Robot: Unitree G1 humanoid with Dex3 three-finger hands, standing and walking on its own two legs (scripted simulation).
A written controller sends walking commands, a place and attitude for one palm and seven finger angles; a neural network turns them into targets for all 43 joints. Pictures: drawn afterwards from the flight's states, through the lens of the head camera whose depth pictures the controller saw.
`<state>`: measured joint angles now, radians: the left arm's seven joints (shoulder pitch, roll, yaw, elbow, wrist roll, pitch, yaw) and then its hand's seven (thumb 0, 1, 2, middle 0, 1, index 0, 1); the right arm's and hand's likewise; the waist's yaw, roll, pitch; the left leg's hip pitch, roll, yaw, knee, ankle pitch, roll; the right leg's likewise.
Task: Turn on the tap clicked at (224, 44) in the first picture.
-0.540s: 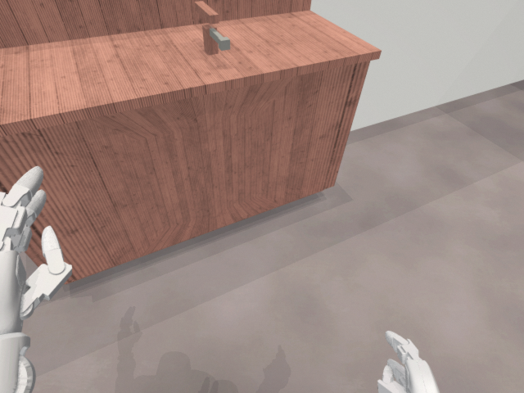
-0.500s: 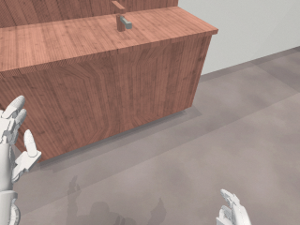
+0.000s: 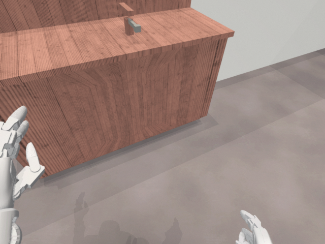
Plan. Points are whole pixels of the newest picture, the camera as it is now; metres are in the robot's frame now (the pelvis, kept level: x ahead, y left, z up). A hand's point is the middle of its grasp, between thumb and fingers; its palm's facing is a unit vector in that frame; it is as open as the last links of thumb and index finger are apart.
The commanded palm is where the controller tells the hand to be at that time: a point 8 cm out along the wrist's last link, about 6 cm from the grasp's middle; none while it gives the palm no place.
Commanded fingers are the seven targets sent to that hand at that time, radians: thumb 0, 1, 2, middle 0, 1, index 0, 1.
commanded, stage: walk to a spot facing it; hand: left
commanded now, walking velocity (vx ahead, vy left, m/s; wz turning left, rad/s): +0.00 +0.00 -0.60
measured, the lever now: (137, 28) +1.00 +0.18 +0.10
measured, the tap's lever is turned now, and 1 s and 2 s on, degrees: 0 0 0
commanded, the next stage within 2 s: turn to face it in 1.70 s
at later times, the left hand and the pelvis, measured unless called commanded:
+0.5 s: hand (90, 150) +0.26 +0.16 +0.16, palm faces +0.31 -0.87 -0.38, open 7.4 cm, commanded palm +0.21 +0.21 +0.18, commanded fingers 0.00 0.90 0.90 -0.20 -0.30 -0.20 -0.30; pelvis +0.01 -0.04 -0.03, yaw -10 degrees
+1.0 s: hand (148, 96) +0.40 +0.07 +0.18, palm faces -0.02 -0.93 -0.36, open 7.4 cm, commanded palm +0.37 +0.13 +0.18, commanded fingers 0.00 0.90 0.90 -0.20 -0.30 -0.20 -0.30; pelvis +0.09 -0.04 +0.00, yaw -29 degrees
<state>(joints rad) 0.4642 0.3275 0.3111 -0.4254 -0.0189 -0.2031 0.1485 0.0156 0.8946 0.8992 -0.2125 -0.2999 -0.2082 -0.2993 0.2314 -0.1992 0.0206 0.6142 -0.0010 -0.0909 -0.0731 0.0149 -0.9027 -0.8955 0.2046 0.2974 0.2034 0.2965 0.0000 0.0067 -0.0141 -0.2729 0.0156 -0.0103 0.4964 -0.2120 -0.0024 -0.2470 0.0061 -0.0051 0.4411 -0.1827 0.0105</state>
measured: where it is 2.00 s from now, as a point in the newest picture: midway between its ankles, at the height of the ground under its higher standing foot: outside the picture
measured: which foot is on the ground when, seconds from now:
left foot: down 0.00-0.46, up 0.48-0.78, down 0.80-1.00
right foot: down 0.00-0.80, up 0.82-1.00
